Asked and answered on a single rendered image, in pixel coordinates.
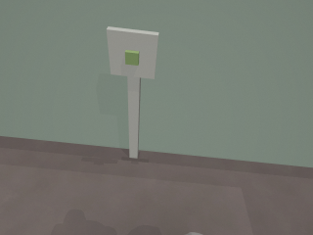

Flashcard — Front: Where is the panel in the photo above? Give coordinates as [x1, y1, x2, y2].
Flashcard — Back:
[106, 26, 159, 159]

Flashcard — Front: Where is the button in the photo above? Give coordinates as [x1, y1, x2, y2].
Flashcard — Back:
[125, 50, 140, 66]

